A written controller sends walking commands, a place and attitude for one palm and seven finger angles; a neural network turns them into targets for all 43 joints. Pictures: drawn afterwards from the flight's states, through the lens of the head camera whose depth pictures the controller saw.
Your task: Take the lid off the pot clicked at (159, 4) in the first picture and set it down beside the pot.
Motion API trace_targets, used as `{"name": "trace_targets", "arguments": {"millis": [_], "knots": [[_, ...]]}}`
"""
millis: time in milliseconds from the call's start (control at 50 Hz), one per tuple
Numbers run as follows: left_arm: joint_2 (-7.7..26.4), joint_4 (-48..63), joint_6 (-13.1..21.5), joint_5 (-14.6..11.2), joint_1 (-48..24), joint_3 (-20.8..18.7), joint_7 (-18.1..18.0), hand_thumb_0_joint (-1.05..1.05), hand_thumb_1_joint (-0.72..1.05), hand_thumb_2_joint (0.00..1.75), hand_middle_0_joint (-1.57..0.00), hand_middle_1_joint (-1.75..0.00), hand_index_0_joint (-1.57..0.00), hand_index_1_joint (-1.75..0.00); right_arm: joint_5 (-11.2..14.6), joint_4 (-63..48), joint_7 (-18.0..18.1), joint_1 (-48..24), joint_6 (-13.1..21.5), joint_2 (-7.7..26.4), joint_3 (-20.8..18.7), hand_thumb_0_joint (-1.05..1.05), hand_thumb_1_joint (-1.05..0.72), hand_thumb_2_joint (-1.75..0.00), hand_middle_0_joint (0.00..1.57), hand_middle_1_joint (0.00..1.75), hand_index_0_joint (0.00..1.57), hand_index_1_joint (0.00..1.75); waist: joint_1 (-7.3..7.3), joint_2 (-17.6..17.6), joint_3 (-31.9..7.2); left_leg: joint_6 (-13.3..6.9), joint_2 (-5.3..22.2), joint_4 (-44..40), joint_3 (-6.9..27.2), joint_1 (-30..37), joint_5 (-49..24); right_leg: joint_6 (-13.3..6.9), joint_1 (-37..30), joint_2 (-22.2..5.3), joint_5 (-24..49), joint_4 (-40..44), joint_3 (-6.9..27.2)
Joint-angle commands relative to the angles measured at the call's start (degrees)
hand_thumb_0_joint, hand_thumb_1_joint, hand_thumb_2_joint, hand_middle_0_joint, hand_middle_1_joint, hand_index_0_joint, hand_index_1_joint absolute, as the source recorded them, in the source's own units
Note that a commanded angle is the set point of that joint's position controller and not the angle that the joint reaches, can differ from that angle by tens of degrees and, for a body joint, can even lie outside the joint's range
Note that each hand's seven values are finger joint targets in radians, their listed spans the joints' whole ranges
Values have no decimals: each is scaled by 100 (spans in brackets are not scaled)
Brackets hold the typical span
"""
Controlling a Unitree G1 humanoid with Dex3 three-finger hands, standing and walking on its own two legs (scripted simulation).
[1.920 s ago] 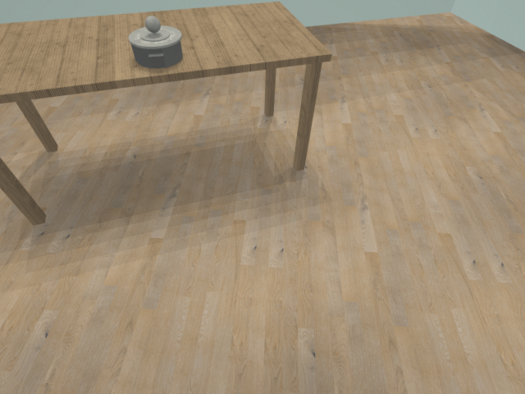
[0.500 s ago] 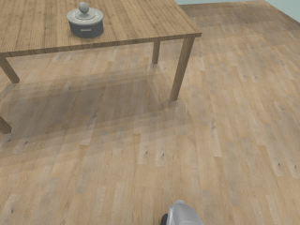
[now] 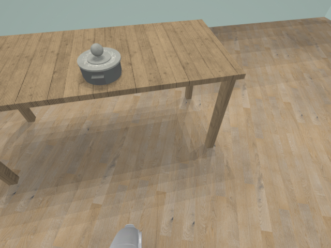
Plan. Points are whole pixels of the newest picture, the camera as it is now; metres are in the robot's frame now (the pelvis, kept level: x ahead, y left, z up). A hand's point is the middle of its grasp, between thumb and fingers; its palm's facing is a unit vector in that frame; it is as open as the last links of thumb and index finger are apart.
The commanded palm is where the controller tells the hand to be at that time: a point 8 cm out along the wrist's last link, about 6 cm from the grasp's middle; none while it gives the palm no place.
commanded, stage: turn to face it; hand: left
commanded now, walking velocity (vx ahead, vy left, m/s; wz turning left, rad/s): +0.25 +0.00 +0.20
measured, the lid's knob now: (96, 49) +0.85 +0.36 +0.02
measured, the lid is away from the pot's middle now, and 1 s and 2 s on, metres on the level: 0.00 0.00 0.00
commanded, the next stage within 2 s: take the last steps up to it in 0.62 s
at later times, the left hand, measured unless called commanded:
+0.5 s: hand (101, 224) +0.21 +0.21 -0.16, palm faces +0.19 -0.96 -0.22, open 7.3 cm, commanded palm none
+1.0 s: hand out of the picture +0.10 +0.16 -0.16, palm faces +0.40 -0.89 -0.22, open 7.3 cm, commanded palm none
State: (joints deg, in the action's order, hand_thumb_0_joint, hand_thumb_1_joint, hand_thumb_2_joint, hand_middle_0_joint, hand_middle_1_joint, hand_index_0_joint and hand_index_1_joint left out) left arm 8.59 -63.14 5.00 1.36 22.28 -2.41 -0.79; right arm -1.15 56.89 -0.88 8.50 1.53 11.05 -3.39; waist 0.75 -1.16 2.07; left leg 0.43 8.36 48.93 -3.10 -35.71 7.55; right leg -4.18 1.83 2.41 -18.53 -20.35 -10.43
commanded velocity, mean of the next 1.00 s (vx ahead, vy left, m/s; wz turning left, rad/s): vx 0.10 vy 0.02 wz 0.24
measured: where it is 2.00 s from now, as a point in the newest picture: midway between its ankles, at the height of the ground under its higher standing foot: (144, 214)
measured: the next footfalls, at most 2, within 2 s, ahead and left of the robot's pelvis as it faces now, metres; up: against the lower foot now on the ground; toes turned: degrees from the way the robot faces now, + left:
left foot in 0.14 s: +0.22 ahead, +0.12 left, +0.00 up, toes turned +9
right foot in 0.56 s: +0.24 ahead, -0.11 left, +0.00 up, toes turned +5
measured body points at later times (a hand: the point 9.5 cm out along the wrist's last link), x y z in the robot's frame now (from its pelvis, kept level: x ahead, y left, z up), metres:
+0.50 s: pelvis +0.15 +0.01 +0.00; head +0.17 +0.01 +0.45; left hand +0.20 +0.26 -0.15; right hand +0.23 -0.22 -0.15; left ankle +0.18 +0.12 -0.74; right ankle +0.21 -0.12 -0.71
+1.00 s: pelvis +0.19 +0.00 +0.01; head +0.21 -0.01 +0.46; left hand +0.08 +0.21 -0.14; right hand +0.33 -0.21 -0.15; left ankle +0.15 +0.13 -0.69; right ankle +0.20 -0.11 -0.74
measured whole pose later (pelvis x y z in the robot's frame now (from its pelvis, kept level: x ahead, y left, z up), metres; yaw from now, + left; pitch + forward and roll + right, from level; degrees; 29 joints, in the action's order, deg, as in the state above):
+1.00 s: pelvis +0.19 +0.00 +0.01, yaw +18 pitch +0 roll +1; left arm 9.1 -59.8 2.3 2.0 21.7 -2.8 -0.7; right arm -1.4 58.5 -1.8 11.1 -2.7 12.0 -3.6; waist 3.2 -0.7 1.7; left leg 1.3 3.5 48.7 -2.3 -22.4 21.6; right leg -1.0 7.9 -4.2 -13.8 -22.3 -11.6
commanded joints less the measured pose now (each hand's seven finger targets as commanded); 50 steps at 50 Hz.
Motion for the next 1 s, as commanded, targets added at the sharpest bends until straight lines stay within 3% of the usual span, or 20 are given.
{"name": "trace_targets", "arguments": {"millis": [0, 40, 80, 100, 120, 140, 200, 260, 340, 420, 500, 520, 540, 560, 580, 600, 640, 700, 860, 980], "knots": [[736, 102, 65, -18, 615, -83, -59, 0, 90, 90, -20, -30, -20, -30, 4, -339, -72, -338, 143, -114, 151, 0, -90, -90, 20, 30, 20, 30, 100, 532, 377, -207, -433, -880, -461, 417, -1, -321, -162, -1564, 4359, 447, 550], [837, 56, 54, -20, 616, -102, -73, 0, 90, 90, -20, -30, -20, -30, -11, -224, -9, 19, 187, 22, 109, 0, -90, -90, 20, 30, 20, 30, -78, 627, 95, -381, -735, -1224, -624, 1066, 228, -284, -471, -1614, 5401, -241, 468], [879, 93, 12, -55, 504, -109, -98, 0, 90, 90, -20, -30, -20, -30, -62, 156, 73, 1316, 199, 390, 9, 0, -90, -90, 20, 30, 20, 30, -655, 511, -547, -588, -730, -1896, -430, 2848, -692, 45, 82, -1436, 5131, -2053, 124], [680, 171, -1, -131, 676, -96, -88, 0, 90, 90, -20, -30, -20, -30, -130, 253, 137, 1954, 210, 934, -105, 0, -90, -90, 20, 30, 20, 30, -821, -305, -1265, -1102, 430, -1903, 972, 4376, -2542, 368, 1344, -834, 2921, -3596, -86], [375, 291, 24, -205, 831, 0, -64, 0, 90, 90, -20, -30, -20, -30, -24, 329, 190, 2304, 184, 1336, -175, 0, -90, -90, 20, 30, 20, 30, -703, -1207, -1779, -1930, 1812, -2217, 2775, 5322, -5016, 474, 2677, -185, -1635, -5410, 286], [607, 332, -30, -142, 604, -62, -144, 0, 90, 90, -20, -30, -20, -30, 87, 302, 202, 2003, 125, 1240, -124, 0, -90, -90, 20, 30, 20, 30, -565, -358, -1582, -2078, 1855, -2437, 2438, 4788, -4560, 357, 2752, -461, -1650, -5847, 864], [392, 382, -198, -62, 86, -93, -86, 0, 90, 90, -20, -30, -20, -30, 59, 62, 262, 911, 219, 549, 38, 0, -90, -90, 20, 30, 20, 30, -152, -360, -215, -1452, 1067, -3074, 1458, 2705, -3038, 574, 2781, -912, -646, -5358, 1034], [230, 347, -419, -43, 471, -125, -77, 0, 90, 90, -20, -30, -20, -30, 51, -42, 241, 478, 200, 456, 41, 0, -90, -90, 20, 30, 20, 30, 210, -342, -239, -1137, 514, -3225, 674, 1777, -2590, 659, 2019, -843, -254, -4485, 929], [262, 621, -572, -6, 78, -168, -82, 0, 90, 90, -20, -30, -20, -30, 25, -204, 184, 421, 42, 624, -46, 0, -90, -90, 20, 30, 20, 30, 79, -550, -115, -1188, 409, -3470, 917, 1571, -754, 741, 2080, -782, -69, -3538, 825], [348, 936, -564, -8, -507, -174, -87, 0, 90, 90, -20, -30, -20, -30, -20, -228, 180, 550, -75, 757, -108, 0, -90, -90, 20, 30, 20, 30, -104, -762, -158, -1164, 425, -3296, 1301, 1858, -306, 756, 1981, -614, -178, -2584, 745], [458, 947, -480, -49, -288, -186, -111, 0, 90, 90, -20, -30, -20, -30, 2, -284, 192, 465, -162, 799, -127, 0, -90, -90, 20, 30, 20, 30, 92, -542, -309, -892, 244, -2603, 1394, 1750, -526, 717, 975, -400, 417, -1054, 689], [597, 943, -429, -41, -208, -197, -127, 0, 90, 90, -20, -30, -20, -30, 37, -287, 173, 499, -166, 693, -107, 0, -90, -90, 20, 30, 20, 30, 138, -212, -374, -629, -23, -2212, 1243, 1523, -204, 689, 479, -584, 815, -294, 884], [1024, 952, -369, 24, -136, -255, -169, 0, 90, 90, -20, -30, -20, -30, 95, -331, 146, 603, -165, 358, -59, 0, -90, -90, 20, 30, 20, 30, 135, 918, -476, -203, -634, -1237, 553, 846, 909, 394, -78, -1680, 1258, 284, 2085], [1540, 1056, -351, 35, -164, -320, -163, 0, 90, 90, -20, -30, -20, -30, 76, -516, 156, 577, -209, 209, -36, 0, -90, -90, 20, 30, 20, 30, 112, 1811, -335, 58, -1034, -158, 249, 495, 2491, -252, 283, -2877, 2335, 556, 3051], [1467, 1092, -386, 1, -166, -282, -149, 0, 90, 90, -20, -30, -20, -30, 32, -505, 176, 510, -263, 421, -107, 0, -90, -90, 20, 30, 20, 30, 157, 1103, -320, 19, -878, 628, 520, 711, 2695, -601, 805, -2970, 2242, 546, 2772], [1236, 1094, -363, -9, -511, -283, -170, 0, 90, 90, -20, -30, -20, -30, 3, -382, 155, 516, -325, 437, -125, 0, -90, -90, 20, 30, 20, 30, 3, 1451, -78, 17, -736, 1082, 645, 609, 2419, -550, 1075, -2610, 2191, 618, 2485], [977, 1164, -366, -39, -801, -204, -152, 0, 90, 90, -20, -30, -20, -30, 0, -174, 119, 748, -341, 401, -130, 0, -90, -90, 20, 30, 20, 30, -170, 940, -41, 119, -692, 1634, 479, 519, 1801, -460, 792, -2077, 2563, 365, 1761], [894, 1101, -329, -33, -581, -183, -161, 0, 90, 90, -20, -30, -20, -30, 21, -123, 107, 718, -350, 272, -90, 0, -90, -90, 20, 30, 20, 30, -105, 898, -180, 222, -681, 1453, 354, 519, 1576, -386, 418, -1870, 3523, 135, 1172], [1017, 668, -204, 14, 317, -242, -75, 0, 90, 90, -20, -30, -20, -30, -32, -330, -28, -36, -267, 334, -60, 0, -90, -90, 20, 30, 20, 30, 320, 919, 19, 134, -450, 471, 195, 187, 1392, -543, -86, -2244, 622, 915, 1681], [1168, 475, -185, 67, 185, -276, -42, 0, 90, 90, -20, -30, -20, -30, 5, -411, -103, -164, -158, 239, -7, 0, -90, -90, 20, 30, 20, 30, 203, 848, 240, -41, -404, -661, 25, 976, 1507, -559, 607, -2390, -444, 1146, 1547]]}}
